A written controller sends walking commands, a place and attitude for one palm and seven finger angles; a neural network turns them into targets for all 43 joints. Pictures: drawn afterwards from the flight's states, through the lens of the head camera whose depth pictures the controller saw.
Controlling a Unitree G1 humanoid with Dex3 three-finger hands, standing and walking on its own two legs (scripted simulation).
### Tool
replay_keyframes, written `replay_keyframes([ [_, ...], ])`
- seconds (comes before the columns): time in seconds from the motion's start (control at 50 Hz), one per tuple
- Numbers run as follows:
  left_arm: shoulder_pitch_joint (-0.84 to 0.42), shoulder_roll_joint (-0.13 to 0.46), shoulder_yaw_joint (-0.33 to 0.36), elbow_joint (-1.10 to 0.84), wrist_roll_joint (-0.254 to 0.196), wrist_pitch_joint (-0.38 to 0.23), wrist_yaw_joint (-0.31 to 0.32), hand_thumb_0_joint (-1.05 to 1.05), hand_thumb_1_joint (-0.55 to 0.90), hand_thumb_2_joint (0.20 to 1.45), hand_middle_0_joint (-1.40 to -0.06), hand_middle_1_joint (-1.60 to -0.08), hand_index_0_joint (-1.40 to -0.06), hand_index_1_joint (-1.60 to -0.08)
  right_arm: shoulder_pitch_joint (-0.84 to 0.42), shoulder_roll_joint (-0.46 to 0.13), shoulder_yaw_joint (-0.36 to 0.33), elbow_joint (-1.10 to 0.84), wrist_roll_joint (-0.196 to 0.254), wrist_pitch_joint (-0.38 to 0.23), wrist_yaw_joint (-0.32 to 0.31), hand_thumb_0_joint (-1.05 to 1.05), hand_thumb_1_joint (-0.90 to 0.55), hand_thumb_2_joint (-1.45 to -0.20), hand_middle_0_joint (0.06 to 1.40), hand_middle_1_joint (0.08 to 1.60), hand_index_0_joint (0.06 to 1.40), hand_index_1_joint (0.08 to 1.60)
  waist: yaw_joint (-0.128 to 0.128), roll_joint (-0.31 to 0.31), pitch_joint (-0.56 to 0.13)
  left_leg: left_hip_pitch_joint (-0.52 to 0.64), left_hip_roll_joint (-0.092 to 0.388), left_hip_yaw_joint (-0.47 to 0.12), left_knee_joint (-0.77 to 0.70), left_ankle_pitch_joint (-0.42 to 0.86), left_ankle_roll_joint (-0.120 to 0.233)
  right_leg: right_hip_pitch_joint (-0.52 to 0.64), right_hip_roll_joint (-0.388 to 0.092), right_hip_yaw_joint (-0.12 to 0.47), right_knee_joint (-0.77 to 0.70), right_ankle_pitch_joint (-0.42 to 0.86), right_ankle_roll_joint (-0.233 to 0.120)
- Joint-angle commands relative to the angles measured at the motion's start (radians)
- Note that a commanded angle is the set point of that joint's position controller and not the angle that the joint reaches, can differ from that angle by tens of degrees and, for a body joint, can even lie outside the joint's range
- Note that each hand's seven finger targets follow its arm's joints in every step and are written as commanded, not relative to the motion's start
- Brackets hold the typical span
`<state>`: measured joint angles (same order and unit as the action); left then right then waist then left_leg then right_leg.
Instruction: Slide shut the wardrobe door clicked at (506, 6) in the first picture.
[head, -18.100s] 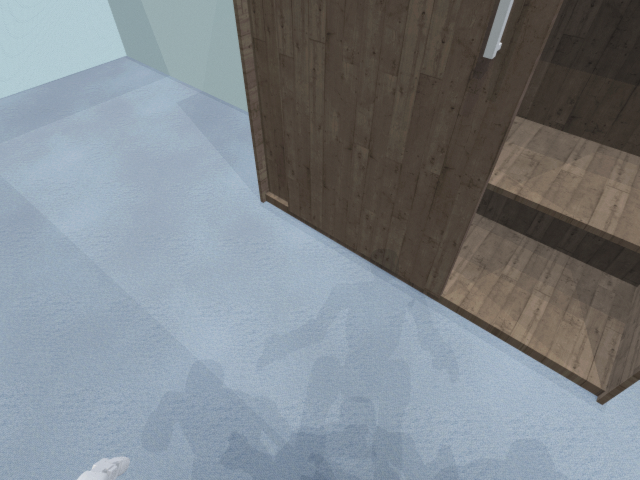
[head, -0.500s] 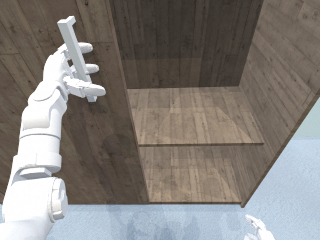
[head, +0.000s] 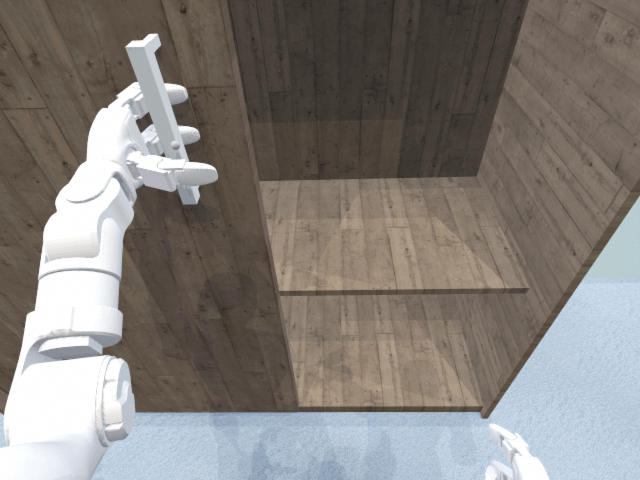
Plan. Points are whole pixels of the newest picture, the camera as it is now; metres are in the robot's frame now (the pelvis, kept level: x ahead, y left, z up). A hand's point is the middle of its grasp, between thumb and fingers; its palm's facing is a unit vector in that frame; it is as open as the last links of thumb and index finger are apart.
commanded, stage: grip the handle and tug to test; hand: left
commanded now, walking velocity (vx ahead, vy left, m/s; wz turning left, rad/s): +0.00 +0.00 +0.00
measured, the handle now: (173, 126) +0.47 +0.20 +0.25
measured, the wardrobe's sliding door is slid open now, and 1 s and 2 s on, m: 0.56 0.56 0.56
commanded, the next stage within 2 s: tug the door sideways, standing still in 1.22 s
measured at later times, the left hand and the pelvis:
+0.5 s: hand (177, 150) +0.41 +0.18 +0.25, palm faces +0.07 -1.00 -0.01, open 6.0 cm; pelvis +0.01 +0.01 +0.00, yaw -2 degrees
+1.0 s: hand (180, 151) +0.41 +0.18 +0.24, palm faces +0.08 -1.00 -0.03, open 6.1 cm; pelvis +0.03 +0.00 +0.00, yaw -2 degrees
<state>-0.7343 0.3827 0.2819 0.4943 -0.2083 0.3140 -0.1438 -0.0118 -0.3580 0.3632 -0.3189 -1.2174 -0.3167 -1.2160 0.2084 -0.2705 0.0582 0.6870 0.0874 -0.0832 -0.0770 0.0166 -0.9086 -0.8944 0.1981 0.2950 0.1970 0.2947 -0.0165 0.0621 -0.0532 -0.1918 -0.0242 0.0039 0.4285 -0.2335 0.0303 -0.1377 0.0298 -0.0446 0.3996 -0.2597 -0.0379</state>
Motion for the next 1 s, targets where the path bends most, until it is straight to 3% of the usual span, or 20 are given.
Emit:
replay_keyframes([
  [0.0,-0.456,0.222,0.043,-0.240,-0.007,-0.054,0.026,0.000,0.013,0.520,-0.355,-1.273,-0.355,-1.273,-0.109,-0.118,-0.043,-0.150,0.000,-0.043,0.000,0.000,-0.900,-0.900,0.200,0.300,0.200,0.300,0.005,-0.052,-0.243,0.166,0.022,-0.046,-0.020,0.295,0.023,-0.001,-0.021,0.022,-0.043,0.336,0.005],
  [0.06,-0.444,0.247,0.080,-0.315,-0.013,-0.060,0.031,0.000,0.153,0.580,-0.370,-1.293,-0.370,-1.293,-0.126,-0.115,-0.045,-0.164,-0.004,-0.045,0.000,0.000,-0.900,-0.900,0.200,0.300,0.200,0.300,0.020,-0.064,-0.307,0.197,0.023,-0.040,-0.017,0.347,0.023,0.041,-0.021,0.027,-0.033,0.390,0.007],
  [0.08,-0.416,0.270,0.103,-0.332,-0.015,-0.067,0.035,0.000,0.200,0.600,-0.375,-1.300,-0.375,-1.300,-0.123,-0.115,-0.043,-0.164,-0.009,-0.041,0.002,0.000,-0.900,-0.900,0.200,0.300,0.200,0.300,0.030,-0.066,-0.305,0.185,0.022,-0.041,-0.016,0.361,0.022,0.060,-0.021,0.024,-0.032,0.401,0.005],
  [0.12,-0.427,0.253,0.091,-0.343,-0.013,-0.068,0.033,0.000,0.293,0.640,-0.385,-1.313,-0.385,-1.313,-0.131,-0.111,-0.040,-0.165,-0.008,-0.040,0.001,0.000,-0.900,-0.900,0.200,0.300,0.200,0.300,0.023,-0.078,-0.297,0.188,0.022,-0.038,-0.020,0.353,0.023,0.056,-0.021,0.026,-0.032,0.401,0.008],
  [0.16,-0.417,0.239,0.080,-0.359,-0.010,-0.060,0.034,0.000,0.387,0.680,-0.395,-1.327,-0.395,-1.327,-0.134,-0.110,-0.041,-0.168,-0.007,-0.040,0.002,0.000,-0.900,-0.900,0.200,0.300,0.200,0.300,0.022,-0.057,-0.293,0.201,0.023,-0.036,-0.021,0.365,0.021,0.048,-0.020,0.024,-0.033,0.402,0.007],
  [0.18,-0.387,0.263,0.100,-0.372,-0.006,-0.060,0.036,0.000,0.433,0.700,-0.400,-1.333,-0.400,-1.333,-0.135,-0.111,-0.041,-0.168,-0.009,-0.036,0.004,0.000,-0.900,-0.900,0.200,0.300,0.200,0.300,0.035,-0.033,-0.300,0.200,0.024,-0.035,-0.020,0.381,0.018,0.062,-0.021,0.023,-0.032,0.405,0.002],
  [0.2,-0.392,0.229,0.078,-0.384,-0.011,-0.054,0.034,0.000,0.480,0.720,-0.405,-1.340,-0.405,-1.340,-0.142,-0.107,-0.039,-0.173,-0.007,-0.036,0.004,0.000,-0.900,-0.900,0.200,0.300,0.200,0.300,0.028,-0.012,-0.292,0.209,0.023,-0.036,-0.020,0.382,0.017,0.049,-0.021,0.023,-0.033,0.406,0.003],
  [0.28,-0.361,0.274,0.115,-0.387,-0.010,-0.035,0.039,0.000,0.667,0.800,-0.425,-1.367,-0.425,-1.367,-0.144,-0.111,-0.039,-0.171,-0.011,-0.027,0.003,0.000,-0.900,-0.900,0.200,0.300,0.200,0.300,0.038,-0.022,-0.283,0.195,0.025,-0.032,-0.022,0.390,0.015,0.065,-0.020,0.022,-0.037,0.414,0.001],
  [0.38,-0.320,0.219,0.086,-0.483,-0.015,-0.026,0.046,0.000,0.900,0.900,-0.450,-1.400,-0.450,-1.400,-0.159,-0.103,-0.042,-0.188,-0.011,-0.026,0.011,0.000,-0.900,-0.900,0.200,0.300,0.200,0.300,0.041,-0.006,-0.319,0.244,0.029,-0.039,-0.013,0.477,0.006,0.067,-0.018,0.016,-0.028,0.451,0.000],
  [0.44,-0.296,0.245,0.118,-0.512,-0.020,-0.016,0.049,0.000,0.900,0.900,-0.450,-1.400,-0.450,-1.400,-0.162,-0.108,-0.047,-0.190,-0.012,-0.023,0.013,0.000,-0.900,-0.900,0.200,0.300,0.200,0.300,0.045,-0.043,-0.340,0.247,0.031,-0.036,-0.012,0.514,0.006,0.091,-0.018,0.018,-0.021,0.501,0.004],
  [0.56,-0.241,0.206,0.097,-0.600,-0.022,0.001,0.050,0.000,0.900,0.900,-0.450,-1.400,-0.450,-1.400,-0.180,-0.103,-0.047,-0.200,-0.012,-0.012,0.021,0.000,-0.900,-0.900,0.200,0.300,0.200,0.300,0.050,-0.004,-0.350,0.281,0.035,-0.035,-0.004,0.609,-0.002,0.090,-0.019,0.017,-0.015,0.540,0.005],
  [0.64,-0.239,0.224,0.114,-0.609,-0.022,0.015,0.052,0.000,0.900,0.900,-0.450,-1.400,-0.450,-1.400,-0.182,-0.105,-0.049,-0.198,-0.014,-0.006,0.020,0.000,-0.900,-0.900,0.200,0.300,0.200,0.300,0.049,-0.028,-0.347,0.269,0.032,-0.031,-0.002,0.601,0.004,0.100,-0.017,0.017,-0.016,0.563,0.007],
  [0.68,-0.188,0.252,0.146,-0.624,-0.024,0.017,0.051,0.000,0.900,0.900,-0.450,-1.400,-0.450,-1.400,-0.185,-0.105,-0.047,-0.202,-0.016,0.000,0.022,0.000,-0.900,-0.900,0.200,0.300,0.200,0.300,0.064,-0.024,-0.354,0.258,0.029,-0.028,0.002,0.622,0.005,0.125,-0.019,0.019,-0.012,0.590,0.005],
  [0.74,-0.201,0.204,0.106,-0.642,-0.030,0.028,0.045,0.000,0.900,0.900,-0.450,-1.400,-0.450,-1.400,-0.194,-0.100,-0.047,-0.206,-0.011,0.002,0.022,0.000,-0.900,-0.900,0.200,0.300,0.200,0.300,0.052,-0.026,-0.359,0.273,0.028,-0.027,0.007,0.633,0.006,0.111,-0.020,0.018,-0.010,0.601,0.010],
  [0.78,-0.172,0.246,0.143,-0.593,-0.031,0.038,0.048,0.000,0.900,0.900,-0.450,-1.400,-0.450,-1.400,-0.188,-0.106,-0.045,-0.195,-0.014,0.009,0.021,0.000,-0.900,-0.900,0.200,0.300,0.200,0.300,0.059,-0.040,-0.327,0.237,0.026,-0.024,0.007,0.601,0.008,0.116,-0.018,0.017,-0.014,0.600,0.008],
  [0.82,-0.179,0.239,0.134,-0.611,-0.031,0.041,0.042,0.000,0.900,0.900,-0.450,-1.400,-0.450,-1.400,-0.193,-0.106,-0.045,-0.201,-0.012,0.012,0.020,0.000,-0.900,-0.900,0.200,0.300,0.200,0.300,0.054,-0.045,-0.340,0.236,0.024,-0.021,0.003,0.604,0.010,0.128,-0.022,0.018,-0.007,0.624,0.010],
  [0.86,-0.130,0.250,0.156,-0.656,-0.034,0.044,0.038,0.000,0.900,0.900,-0.450,-1.400,-0.450,-1.400,-0.200,-0.103,-0.046,-0.215,-0.011,0.012,0.022,0.000,-0.900,-0.900,0.200,0.300,0.200,0.300,0.066,-0.033,-0.374,0.253,0.025,-0.024,0.010,0.663,0.009,0.143,-0.024,0.018,0.004,0.652,0.010],
  [0.88,-0.096,0.245,0.156,-0.703,-0.036,0.039,0.038,0.000,0.900,0.900,-0.450,-1.400,-0.450,-1.400,-0.205,-0.099,-0.045,-0.223,-0.012,0.013,0.026,0.000,-0.900,-0.900,0.200,0.300,0.200,0.300,0.077,0.004,-0.384,0.257,0.024,-0.023,0.015,0.691,0.008,0.153,-0.026,0.019,0.007,0.663,0.008],
  [0.94,-0.018,0.252,0.180,-0.721,-0.046,0.046,0.032,0.000,0.900,0.900,-0.450,-1.400,-0.450,-1.400,-0.213,-0.098,-0.044,-0.231,-0.011,0.016,0.030,0.000,-0.900,-0.900,0.200,0.300,0.200,0.300,0.082,-0.045,-0.386,0.240,0.023,-0.019,0.017,0.683,0.010,0.162,-0.027,0.016,0.015,0.692,0.014],
  [0.98,0.015,0.239,0.174,-0.769,-0.051,0.043,0.026,0.000,0.900,0.900,-0.450,-1.400,-0.450,-1.400,-0.223,-0.094,-0.043,-0.240,-0.010,0.018,0.033,0.000,-0.900,-0.900,0.200,0.300,0.200,0.300,0.085,-0.026,-0.377,0.234,0.021,-0.020,0.022,0.680,0.012,0.160,-0.028,0.017,0.015,0.689,0.012],
])
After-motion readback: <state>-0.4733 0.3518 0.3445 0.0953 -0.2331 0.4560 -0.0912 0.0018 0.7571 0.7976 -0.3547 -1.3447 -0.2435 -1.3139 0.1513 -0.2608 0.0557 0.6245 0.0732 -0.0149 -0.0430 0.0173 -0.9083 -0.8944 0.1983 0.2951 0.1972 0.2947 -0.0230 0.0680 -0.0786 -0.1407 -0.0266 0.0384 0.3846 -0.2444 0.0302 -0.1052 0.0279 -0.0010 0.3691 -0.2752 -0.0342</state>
